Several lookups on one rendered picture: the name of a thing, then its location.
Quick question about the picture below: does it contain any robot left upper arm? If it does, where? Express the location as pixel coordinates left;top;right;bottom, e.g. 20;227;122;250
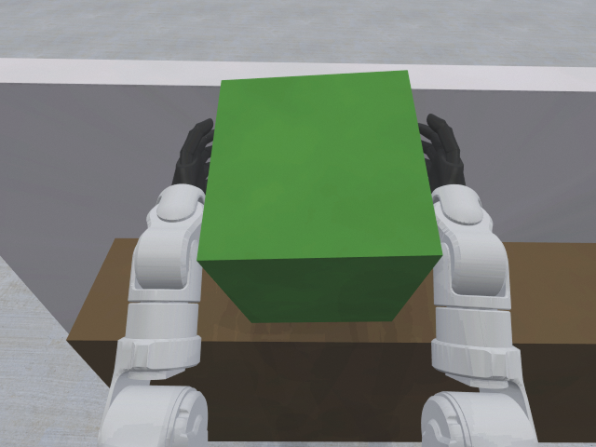
99;385;208;447

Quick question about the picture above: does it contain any robot right forearm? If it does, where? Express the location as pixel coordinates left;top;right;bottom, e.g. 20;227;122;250
431;184;539;447

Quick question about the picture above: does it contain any left robot hand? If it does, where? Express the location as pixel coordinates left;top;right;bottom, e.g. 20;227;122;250
172;118;214;195

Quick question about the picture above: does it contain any right robot hand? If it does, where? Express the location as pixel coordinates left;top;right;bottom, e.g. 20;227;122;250
418;114;466;194

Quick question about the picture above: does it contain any pedestal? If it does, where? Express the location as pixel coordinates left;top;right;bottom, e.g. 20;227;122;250
66;238;596;442

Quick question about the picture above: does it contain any robot left forearm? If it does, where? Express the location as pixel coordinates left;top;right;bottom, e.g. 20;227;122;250
97;183;205;447

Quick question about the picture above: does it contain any robot right upper arm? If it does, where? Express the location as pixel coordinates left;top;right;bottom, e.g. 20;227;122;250
421;391;537;447

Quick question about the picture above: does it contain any carton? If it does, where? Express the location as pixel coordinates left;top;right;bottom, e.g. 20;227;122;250
196;70;443;323

